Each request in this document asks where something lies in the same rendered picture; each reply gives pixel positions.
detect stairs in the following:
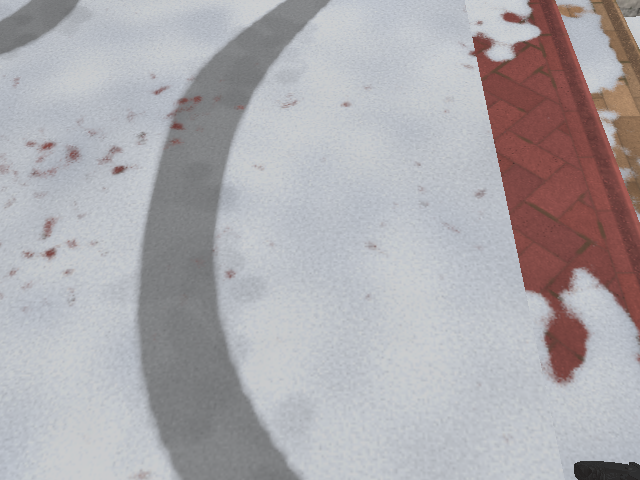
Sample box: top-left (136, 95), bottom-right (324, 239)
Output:
top-left (555, 0), bottom-right (640, 222)

